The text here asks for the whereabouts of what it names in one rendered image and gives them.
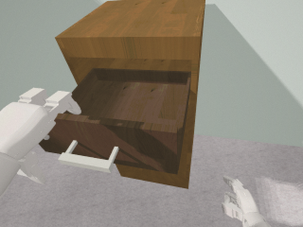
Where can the right robot hand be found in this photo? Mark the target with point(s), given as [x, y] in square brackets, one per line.
[235, 206]

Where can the cabinet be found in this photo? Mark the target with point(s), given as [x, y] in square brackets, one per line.
[160, 35]

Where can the robot right forearm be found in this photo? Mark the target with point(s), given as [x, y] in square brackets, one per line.
[254, 219]

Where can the left robot hand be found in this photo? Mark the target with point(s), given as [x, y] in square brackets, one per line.
[24, 124]

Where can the handle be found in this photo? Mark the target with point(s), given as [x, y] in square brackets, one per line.
[69, 159]

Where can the drawer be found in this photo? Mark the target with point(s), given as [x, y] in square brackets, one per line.
[142, 112]

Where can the robot left forearm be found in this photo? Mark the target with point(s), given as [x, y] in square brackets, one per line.
[8, 169]

